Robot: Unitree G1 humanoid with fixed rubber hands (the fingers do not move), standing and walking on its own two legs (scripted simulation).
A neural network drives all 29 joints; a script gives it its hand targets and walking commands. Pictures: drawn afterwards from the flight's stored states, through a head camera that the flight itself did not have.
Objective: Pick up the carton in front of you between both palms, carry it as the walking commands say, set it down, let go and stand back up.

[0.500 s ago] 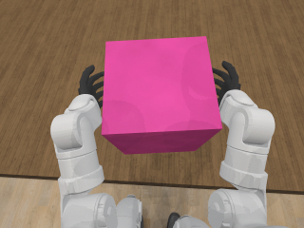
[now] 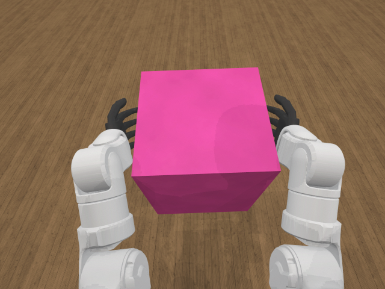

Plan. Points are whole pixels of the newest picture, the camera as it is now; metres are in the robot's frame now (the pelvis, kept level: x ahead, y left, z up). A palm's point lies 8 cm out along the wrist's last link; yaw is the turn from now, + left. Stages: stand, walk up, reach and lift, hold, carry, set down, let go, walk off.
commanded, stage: carry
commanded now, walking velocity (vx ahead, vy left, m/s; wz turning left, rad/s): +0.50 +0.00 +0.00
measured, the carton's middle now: (201, 150) +0.37 -0.01 +0.09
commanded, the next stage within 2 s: none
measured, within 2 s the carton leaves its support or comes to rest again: neither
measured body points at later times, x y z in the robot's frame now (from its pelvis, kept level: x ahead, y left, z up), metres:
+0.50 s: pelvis +0.18 -0.03 +0.03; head +0.23 -0.01 +0.47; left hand +0.54 +0.14 +0.14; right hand +0.55 -0.17 +0.15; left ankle -0.03 +0.10 -0.65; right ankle +0.31 -0.11 -0.59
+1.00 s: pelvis +0.47 +0.01 +0.13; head +0.44 +0.01 +0.58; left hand +0.84 +0.15 +0.33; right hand +0.83 -0.16 +0.33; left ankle +0.56 +0.09 -0.59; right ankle +0.33 -0.11 -0.54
